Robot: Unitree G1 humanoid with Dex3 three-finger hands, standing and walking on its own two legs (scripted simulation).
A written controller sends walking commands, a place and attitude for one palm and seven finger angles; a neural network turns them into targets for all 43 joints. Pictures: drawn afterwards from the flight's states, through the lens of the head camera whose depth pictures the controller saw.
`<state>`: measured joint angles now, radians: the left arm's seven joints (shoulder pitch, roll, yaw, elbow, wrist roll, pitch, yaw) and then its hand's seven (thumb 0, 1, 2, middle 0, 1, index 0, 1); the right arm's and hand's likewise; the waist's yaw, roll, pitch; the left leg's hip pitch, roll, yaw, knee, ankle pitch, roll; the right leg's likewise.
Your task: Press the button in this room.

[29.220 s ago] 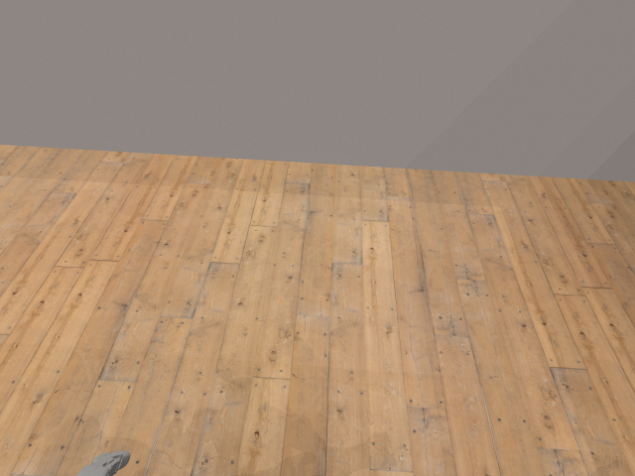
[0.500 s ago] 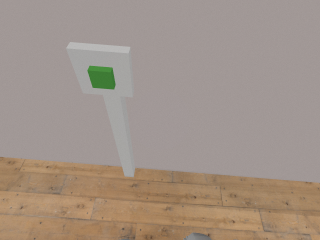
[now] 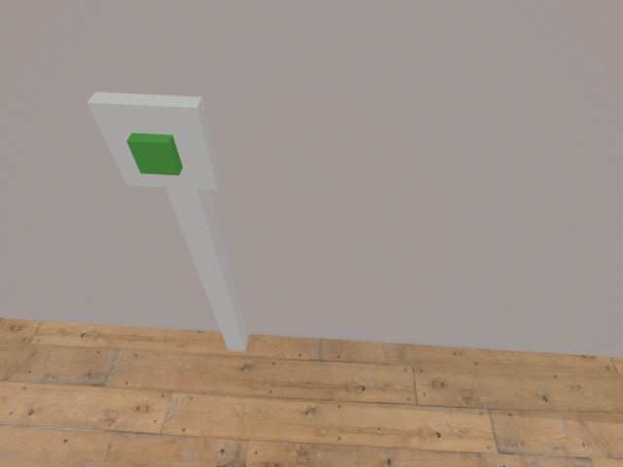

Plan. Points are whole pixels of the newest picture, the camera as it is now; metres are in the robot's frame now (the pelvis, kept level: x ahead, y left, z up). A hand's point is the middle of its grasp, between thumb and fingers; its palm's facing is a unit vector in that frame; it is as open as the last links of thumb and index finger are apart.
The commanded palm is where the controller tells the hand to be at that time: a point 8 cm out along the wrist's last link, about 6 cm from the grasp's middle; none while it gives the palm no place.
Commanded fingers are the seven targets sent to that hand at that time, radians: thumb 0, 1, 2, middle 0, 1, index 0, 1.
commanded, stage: come to a stop and stand still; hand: left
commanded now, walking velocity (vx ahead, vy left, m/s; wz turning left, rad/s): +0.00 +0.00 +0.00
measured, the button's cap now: (156, 153) +0.54 +0.28 +0.10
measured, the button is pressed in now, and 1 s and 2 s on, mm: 0 0 0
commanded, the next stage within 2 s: look again from close up in 0.18 s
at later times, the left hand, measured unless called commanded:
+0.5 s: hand out of the picture +0.01 +0.22 -0.18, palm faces +0.04 -0.97 -0.22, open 7.4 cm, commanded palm none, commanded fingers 0.00 0.90 0.90 -0.20 -0.30 -0.20 -0.30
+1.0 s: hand out of the picture +0.05 +0.31 -0.15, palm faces +0.01 -0.94 -0.35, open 7.4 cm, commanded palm none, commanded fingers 0.00 0.90 0.90 -0.20 -0.30 -0.20 -0.30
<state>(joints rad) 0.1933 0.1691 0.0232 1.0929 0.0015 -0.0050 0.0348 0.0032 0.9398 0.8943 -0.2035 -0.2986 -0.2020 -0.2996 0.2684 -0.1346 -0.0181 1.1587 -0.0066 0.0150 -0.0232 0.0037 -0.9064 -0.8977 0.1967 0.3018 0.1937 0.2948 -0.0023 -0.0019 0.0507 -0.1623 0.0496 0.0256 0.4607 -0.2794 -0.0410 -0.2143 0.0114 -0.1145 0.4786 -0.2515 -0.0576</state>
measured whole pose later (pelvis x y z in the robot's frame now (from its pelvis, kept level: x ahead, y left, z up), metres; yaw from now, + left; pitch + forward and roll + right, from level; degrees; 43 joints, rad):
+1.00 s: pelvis -0.02 +0.06 +0.00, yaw +0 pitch -2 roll +0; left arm 0.18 0.32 0.01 1.04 0.02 0.00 0.01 0.01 0.90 0.89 -0.20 -0.30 -0.20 -0.30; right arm 0.16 -0.32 0.00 1.04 -0.02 -0.01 0.01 0.00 -0.90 -0.90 0.20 0.30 0.20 0.30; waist 0.01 0.01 0.00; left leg -0.15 -0.04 0.06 0.41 -0.22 0.05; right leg -0.20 -0.07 -0.08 0.42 -0.18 0.03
